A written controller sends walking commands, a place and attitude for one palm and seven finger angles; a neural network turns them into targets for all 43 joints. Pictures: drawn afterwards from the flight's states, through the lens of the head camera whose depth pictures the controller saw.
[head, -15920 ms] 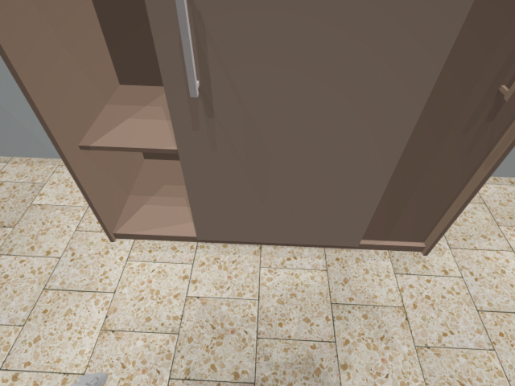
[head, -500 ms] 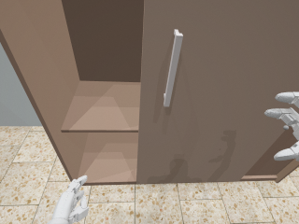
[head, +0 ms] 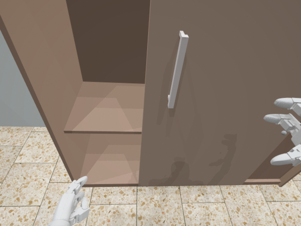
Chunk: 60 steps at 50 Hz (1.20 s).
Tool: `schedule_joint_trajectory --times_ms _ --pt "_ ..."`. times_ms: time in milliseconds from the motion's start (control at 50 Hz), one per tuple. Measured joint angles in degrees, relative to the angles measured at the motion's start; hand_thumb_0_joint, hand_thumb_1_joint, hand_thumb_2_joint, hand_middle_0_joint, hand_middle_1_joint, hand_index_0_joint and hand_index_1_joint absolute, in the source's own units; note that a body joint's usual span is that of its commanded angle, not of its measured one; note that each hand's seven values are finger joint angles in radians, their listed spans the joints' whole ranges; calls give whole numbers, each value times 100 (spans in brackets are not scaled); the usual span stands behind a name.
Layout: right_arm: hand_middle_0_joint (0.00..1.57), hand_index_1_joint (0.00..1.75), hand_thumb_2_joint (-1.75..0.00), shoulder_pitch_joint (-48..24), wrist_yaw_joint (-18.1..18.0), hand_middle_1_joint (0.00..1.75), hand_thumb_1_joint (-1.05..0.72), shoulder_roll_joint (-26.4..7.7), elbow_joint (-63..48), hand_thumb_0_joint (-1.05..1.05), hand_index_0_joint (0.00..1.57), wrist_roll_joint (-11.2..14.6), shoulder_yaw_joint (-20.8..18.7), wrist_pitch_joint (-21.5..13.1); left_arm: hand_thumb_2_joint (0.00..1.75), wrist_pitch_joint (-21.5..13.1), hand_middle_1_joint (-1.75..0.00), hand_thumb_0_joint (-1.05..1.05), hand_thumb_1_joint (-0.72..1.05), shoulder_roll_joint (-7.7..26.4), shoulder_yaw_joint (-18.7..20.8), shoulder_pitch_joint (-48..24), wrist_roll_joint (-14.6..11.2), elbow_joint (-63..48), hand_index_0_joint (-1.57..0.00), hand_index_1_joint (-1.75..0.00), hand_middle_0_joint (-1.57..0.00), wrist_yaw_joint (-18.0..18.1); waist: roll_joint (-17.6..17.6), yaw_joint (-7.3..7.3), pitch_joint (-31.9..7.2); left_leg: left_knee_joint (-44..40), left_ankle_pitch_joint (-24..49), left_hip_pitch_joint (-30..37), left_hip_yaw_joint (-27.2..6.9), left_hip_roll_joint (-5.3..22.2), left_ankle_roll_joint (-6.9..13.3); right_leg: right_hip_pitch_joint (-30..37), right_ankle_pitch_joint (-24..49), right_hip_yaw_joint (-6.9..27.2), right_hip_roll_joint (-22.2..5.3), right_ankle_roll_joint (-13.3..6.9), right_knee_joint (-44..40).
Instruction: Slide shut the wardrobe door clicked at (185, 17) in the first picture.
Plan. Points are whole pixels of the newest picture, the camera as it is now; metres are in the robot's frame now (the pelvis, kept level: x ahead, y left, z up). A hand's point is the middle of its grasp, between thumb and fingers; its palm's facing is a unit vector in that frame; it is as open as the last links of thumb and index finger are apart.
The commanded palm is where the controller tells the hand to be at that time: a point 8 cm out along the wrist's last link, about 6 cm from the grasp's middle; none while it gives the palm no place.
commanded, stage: move the hooked fingers beside the handle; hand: right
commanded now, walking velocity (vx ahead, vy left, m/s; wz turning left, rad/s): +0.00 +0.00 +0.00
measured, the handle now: (175, 73) +0.54 -0.07 +0.17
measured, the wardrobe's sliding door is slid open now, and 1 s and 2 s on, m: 0.39 0.39 0.39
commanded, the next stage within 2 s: none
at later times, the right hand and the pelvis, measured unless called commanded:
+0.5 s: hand (247, 112) +0.34 -0.22 +0.19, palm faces +0.01 +1.00 -0.06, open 14.0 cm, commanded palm +0.31 -0.27 +0.19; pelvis +0.01 +0.00 +0.00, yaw +0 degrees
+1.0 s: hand (223, 97) +0.40 -0.18 +0.19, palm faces -0.01 +1.00 -0.03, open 14.0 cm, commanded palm +0.38 -0.23 +0.18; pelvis +0.01 +0.00 +0.00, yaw +1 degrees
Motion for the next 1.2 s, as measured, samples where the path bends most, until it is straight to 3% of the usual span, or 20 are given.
schedule_joint_trajectory --times_ms 100,220,620,1200 --pt "30 120 -30 -278 -166 120 51 199 41 -2 30 -89 317 -52 90 -50 -30 2 90 18 12 9 -13 60 -20 -30 -20 47 -2 -40 39 19 -19 13 59 40 -10 -6 12 59 42 -13 7" --pt "30 120 -30 -524 -392 120 51 397 51 -2 30 -187 612 -55 90 -50 -30 2 90 -41 1 -57 12 97 -20 -30 -20 37 20 27 30 18 -19 0 26 63 -16 28 44 28 65 -20 -74" --pt "30 120 -30 -1179 -1009 120 51 669 542 -2 30 -430 982 84 90 196 -30 2 90 -28 92 -7 2 143 -20 -30 -20 32 66 146 20 10 -46 -46 -57 43 -2 50 35 -48 46 -3 -170" --pt "30 120 -30 -2734 -1650 120 51 937 2367 -2 30 -748 1411 -331 90 450 -30 1 90 -59 184 286 36 312 -20 -30 -20 -47 128 396 -14 -46 -1 -278 -130 10 2 -158 48 -115 17 -4 -221"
